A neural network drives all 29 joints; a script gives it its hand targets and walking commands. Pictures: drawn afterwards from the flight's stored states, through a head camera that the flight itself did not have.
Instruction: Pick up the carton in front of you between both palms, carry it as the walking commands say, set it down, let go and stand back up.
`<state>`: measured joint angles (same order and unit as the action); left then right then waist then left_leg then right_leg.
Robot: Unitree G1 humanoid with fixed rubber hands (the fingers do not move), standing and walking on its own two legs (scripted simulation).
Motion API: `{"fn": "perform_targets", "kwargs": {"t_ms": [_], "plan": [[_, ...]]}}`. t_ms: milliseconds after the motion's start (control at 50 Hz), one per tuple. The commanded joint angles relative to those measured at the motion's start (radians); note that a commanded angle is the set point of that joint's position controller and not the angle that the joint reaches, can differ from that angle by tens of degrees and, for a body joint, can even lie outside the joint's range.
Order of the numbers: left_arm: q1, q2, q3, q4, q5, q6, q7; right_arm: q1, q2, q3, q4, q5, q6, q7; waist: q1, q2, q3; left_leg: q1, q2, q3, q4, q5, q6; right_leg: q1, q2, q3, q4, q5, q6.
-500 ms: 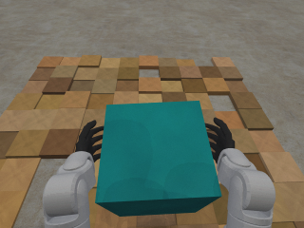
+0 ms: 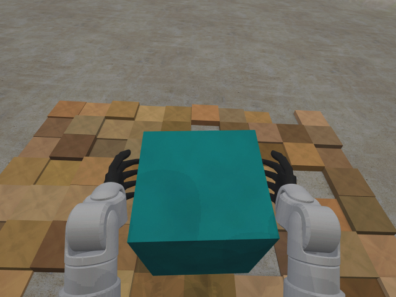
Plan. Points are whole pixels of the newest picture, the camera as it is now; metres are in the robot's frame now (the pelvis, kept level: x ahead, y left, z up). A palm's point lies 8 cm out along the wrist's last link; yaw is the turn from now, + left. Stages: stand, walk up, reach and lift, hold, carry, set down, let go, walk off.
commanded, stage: carry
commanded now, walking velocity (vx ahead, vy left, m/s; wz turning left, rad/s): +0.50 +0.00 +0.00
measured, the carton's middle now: (200, 208) +0.30 +0.00 +0.05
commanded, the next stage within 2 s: none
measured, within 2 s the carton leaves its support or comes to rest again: neither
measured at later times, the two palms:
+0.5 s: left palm (162, 93) +0.63 +0.11 +0.12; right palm (264, 98) +0.64 -0.19 +0.11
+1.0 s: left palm (166, 51) +0.95 +0.12 +0.11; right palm (244, 55) +0.93 -0.18 +0.11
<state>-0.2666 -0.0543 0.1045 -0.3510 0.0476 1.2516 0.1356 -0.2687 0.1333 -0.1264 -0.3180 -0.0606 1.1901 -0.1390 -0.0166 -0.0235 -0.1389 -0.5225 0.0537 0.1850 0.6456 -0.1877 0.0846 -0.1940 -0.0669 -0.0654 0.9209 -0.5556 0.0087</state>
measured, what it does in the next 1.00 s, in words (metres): walks ahead: right foot, then left foot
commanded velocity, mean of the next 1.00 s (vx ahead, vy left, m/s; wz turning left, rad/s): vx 0.50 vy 0.00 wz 0.00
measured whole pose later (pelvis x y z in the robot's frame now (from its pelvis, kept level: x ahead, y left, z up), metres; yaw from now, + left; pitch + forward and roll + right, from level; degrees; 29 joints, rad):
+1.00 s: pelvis +0.60 -0.02 -0.01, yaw -1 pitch +5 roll +0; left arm -0.50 -0.03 0.19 -0.23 -0.01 1.18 0.15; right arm -0.48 0.09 -0.18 -0.26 -0.01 1.15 -0.19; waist -0.04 -0.01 0.01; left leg -0.38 -0.01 0.14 0.51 -0.23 0.08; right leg -0.49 -0.01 -0.03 1.18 -0.45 -0.04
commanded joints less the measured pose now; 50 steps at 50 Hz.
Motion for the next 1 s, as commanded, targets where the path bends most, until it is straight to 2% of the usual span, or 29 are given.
{"fn": "perform_targets", "kwargs": {"t_ms": [0, 20, 80, 160, 240, 260, 280, 300, 320, 340, 360, 380, 400, 420, 440, 460, 540, 600, 620, 680, 740, 760, 780, 800, 820, 840, 860, 900, 980], "plan": [[-0.675, -0.717, -0.587, -0.030, -0.315, -0.051, -0.052, -0.688, 0.612, 0.616, -0.128, 0.376, 0.003, 0.068, -0.044, 0.094, -0.325, 0.630, 0.297, -0.481, -0.247, 0.284, 0.137, -0.546, -0.008, 0.086, 0.317, 0.094, -0.036], [-0.727, -0.705, -0.564, 0.002, -0.303, -0.054, -0.046, -0.756, 0.622, 0.617, -0.103, 0.394, -0.004, 0.070, -0.043, 0.071, -0.328, 0.555, 0.265, -0.436, -0.289, 0.177, 0.110, -0.500, -0.013, 0.059, 0.250, 0.103, -0.030], [-0.813, -0.693, -0.501, 0.022, -0.246, -0.069, -0.031, -0.909, 0.656, 0.596, -0.091, 0.421, -0.020, 0.075, -0.016, 0.176, -0.324, 0.499, 0.239, -0.335, -0.342, 0.012, 0.090, -0.476, -0.016, 0.042, 0.168, 0.289, -0.048], [-0.837, -0.643, -0.460, 0.121, -0.207, -0.062, -0.012, -0.913, 0.639, 0.562, 0.054, 0.412, -0.007, 0.062, -0.044, 0.105, -0.264, 0.574, 0.252, -0.260, -0.301, 0.217, 0.138, -0.572, -0.044, 0.048, -0.004, 0.411, -0.046], [-0.886, -0.656, -0.435, 0.223, -0.216, -0.048, -0.022, -0.912, 0.630, 0.487, 0.191, 0.340, 0.000, 0.051, -0.035, 0.145, -0.230, 0.491, 0.173, -0.138, -0.287, 0.219, 0.084, -0.384, -0.008, -0.010, -0.276, 0.482, -0.048], [-0.871, -0.628, -0.407, 0.277, -0.190, -0.041, -0.025, -0.894, 0.621, 0.477, 0.256, 0.317, 0.004, 0.045, -0.089, 0.102, -0.197, 0.485, 0.190, -0.161, -0.281, 0.236, 0.086, -0.381, 0.020, -0.064, -0.308, 0.452, -0.047], [-0.890, -0.670, -0.399, 0.262, -0.222, -0.051, -0.032, -0.882, 0.641, 0.459, 0.270, 0.302, 0.005, 0.045, -0.044, 0.149, -0.179, 0.510, 0.154, -0.130, -0.246, 0.287, 0.059, -0.370, 0.037, -0.078, -0.344, 0.446, -0.054], [-0.926, -0.745, -0.446, 0.238, -0.251, -0.057, -0.047, -0.940, 0.686, 0.474, 0.208, 0.303, -0.011, 0.051, -0.049, 0.186, -0.209, 0.525, 0.138, -0.092, -0.201, 0.332, 0.058, -0.341, 0.063, -0.109, -0.389, 0.455, -0.068], [-0.961, -0.747, -0.442, 0.254, -0.239, -0.062, -0.053, -0.991, 0.741, 0.478, 0.224, 0.315, -0.013, 0.058, -0.030, 0.145, -0.253, 0.515, 0.138, -0.086, -0.110, 0.407, 0.029, -0.209, 0.075, -0.149, -0.441, 0.454, -0.079], [-0.927, -0.769, -0.423, 0.274, -0.237, -0.064, -0.054, -0.959, 0.733, 0.493, 0.252, 0.309, -0.012, 0.063, 0.028, 0.120, -0.274, 0.439, 0.109, -0.060, 0.025, 0.407, -0.007, -0.063, 0.067, -0.104, -0.476, 0.466, -0.090], [-0.881, -0.779, -0.406, 0.351, -0.231, -0.062, -0.058, -0.947, 0.735, 0.479, 0.269, 0.299, -0.012, 0.062, 0.059, -0.046, -0.356, 0.228, 0.048, -0.036, 0.215, 0.208, -0.060, 0.208, -0.080, 0.072, -0.467, 0.455, -0.127], [-0.855, -0.771, -0.384, 0.371, -0.224, -0.071, -0.062, -0.895, 0.771, 0.493, 0.294, 0.278, -0.011, 0.066, 0.037, -0.297, -0.414, -0.012, -0.052, -0.065, 0.444, -0.225, -0.104, 0.405, -0.324, 0.476, -0.499, 0.573, -0.213], [-0.806, -0.825, -0.389, 0.397, -0.224, -0.076, -0.069, -0.912, 0.780, 0.499, 0.266, 0.283, -0.013, 0.069, 0.072, -0.316, -0.399, -0.192, -0.093, -0.126, 0.544, -0.343, -0.108, 0.506, -0.335, 0.593, -0.532, 0.735, -0.254], [-0.855, -0.887, -0.436, 0.299, -0.243, -0.094, -0.081, -0.920, 0.887, 0.512, 0.241, 0.301, -0.032, 0.079, 0.066, -0.202, -0.415, -0.289, -0.064, -0.158, 0.569, -0.361, -0.081, 0.577, -0.291, 0.504, -0.500, 0.759, -0.270], [-0.878, -0.924, -0.476, 0.248, -0.261, -0.106, -0.092, -0.932, 0.931, 0.537, 0.215, 0.316, -0.038, 0.091, 0.094, -0.151, -0.385, -0.322, -0.045, -0.158, 0.531, -0.271, -0.083, 0.564, -0.263, 0.428, -0.491, 0.877, -0.218], [-0.867, -0.942, -0.474, 0.182, -0.260, -0.119, -0.106, -0.947, 0.957, 0.580, 0.196, 0.345, -0.050, 0.096, 0.055, -0.133, -0.362, -0.286, 0.000, -0.179, 0.513, -0.245, -0.079, 0.485, -0.276, 0.361, -0.514, 0.903, -0.197], [-0.861, -1.000, -0.629, -0.034, -0.339, -0.160, -0.123, -0.706, 0.951, 0.585, 0.098, 0.277, -0.102, 0.087, 0.051, -0.042, -0.397, -0.178, 0.000, -0.153, 0.198, -0.167, -0.100, 0.487, -0.230, 0.217, -0.551, 0.862, -0.178], [-0.690, -0.926, -0.660, -0.062, -0.299, -0.186, -0.135, -0.697, 0.937, 0.694, -0.036, 0.298, -0.137, 0.073, 0.065, -0.166, -0.397, -0.177, -0.040, -0.085, 0.113, -0.037, -0.084, 0.533, -0.186, 0.116, -0.510, 1.088, -0.130], [-0.674, -0.881, -0.669, -0.033, -0.293, -0.182, -0.135, -0.588, 0.879, 0.656, 0.034, 0.252, -0.125, 0.076, 0.056, -0.119, -0.318, -0.157, -0.051, -0.059, 0.068, 0.009, -0.083, 0.460, -0.171, 0.069, -0.531, 1.122, -0.133], [-0.569, -0.808, -0.664, -0.047, -0.274, -0.189, -0.144, -0.603, 0.779, 0.715, -0.045, 0.266, -0.125, 0.082, 0.065, -0.184, -0.307, -0.077, -0.068, -0.024, -0.110, 0.187, -0.063, 0.496, -0.138, 0.009, -0.504, 1.183, -0.114], [-0.643, -0.726, -0.642, -0.037, -0.306, -0.177, -0.122, -0.597, 0.698, 0.676, -0.039, 0.259, -0.105, 0.078, 0.067, -0.120, -0.248, 0.134, -0.129, 0.050, -0.236, 0.279, -0.043, 0.387, -0.083, -0.044, -0.401, 1.228, -0.086], [-0.703, -0.728, -0.695, -0.088, -0.309, -0.175, -0.112, -0.600, 0.698, 0.651, -0.064, 0.266, -0.102, 0.081, -0.008, -0.090, -0.310, 0.362, -0.081, -0.002, -0.295, 0.282, -0.031, 0.286, -0.094, -0.039, -0.263, 1.119, -0.071], [-0.710, -0.702, -0.664, -0.068, -0.317, -0.162, -0.100, -0.634, 0.652, 0.623, -0.079, 0.263, -0.092, 0.074, -0.027, 0.002, -0.340, 0.561, -0.025, -0.026, -0.253, 0.330, 0.005, 0.113, -0.051, -0.076, -0.123, 0.887, -0.056], [-0.805, -0.650, -0.664, -0.108, -0.338, -0.152, -0.090, -0.624, 0.594, 0.604, -0.055, 0.252, -0.084, 0.065, -0.067, 0.177, -0.397, 0.824, 0.192, -0.313, -0.168, 0.455, 0.059, -0.176, 0.036, -0.058, 0.060, 0.396, -0.027], [-0.774, -0.649, -0.655, -0.068, -0.336, -0.125, -0.078, -0.669, 0.574, 0.596, -0.082, 0.273, -0.079, 0.055, -0.062, 0.329, -0.457, 0.929, 0.323, -0.630, -0.210, 0.473, 0.156, -0.401, 0.158, 0.016, 0.309, -0.002, -0.018], [-0.804, -0.629, -0.626, -0.079, -0.342, -0.122, -0.060, -0.653, 0.565, 0.578, -0.028, 0.290, -0.057, 0.051, -0.062, 0.323, -0.421, 1.000, 0.303, -0.600, -0.187, 0.513, 0.221, -0.552, 0.160, 0.041, 0.449, -0.017, -0.048], [-0.699, -0.651, -0.584, -0.044, -0.303, -0.111, -0.050, -0.648, 0.570, 0.581, -0.036, 0.322, -0.049, 0.052, -0.065, 0.245, -0.472, 0.963, 0.329, -0.576, -0.168, 0.412, 0.199, -0.559, 0.069, 0.102, 0.473, 0.028, -0.075], [-0.747, -0.664, -0.542, 0.040, -0.309, -0.094, -0.046, -0.775, 0.612, 0.618, -0.090, 0.356, -0.041, 0.055, -0.042, 0.085, -0.354, 0.770, 0.252, -0.448, -0.209, 0.459, 0.127, -0.549, 0.005, 0.091, 0.293, 0.115, -0.045], [-0.799, -0.712, -0.500, 0.062, -0.261, -0.083, -0.045, -0.949, 0.692, 0.630, -0.101, 0.440, -0.027, 0.080, -0.061, 0.133, -0.339, 0.677, 0.247, -0.421, -0.290, 0.349, 0.188, -0.546, 0.042, 0.031, 0.091, 0.117, -0.045]]}}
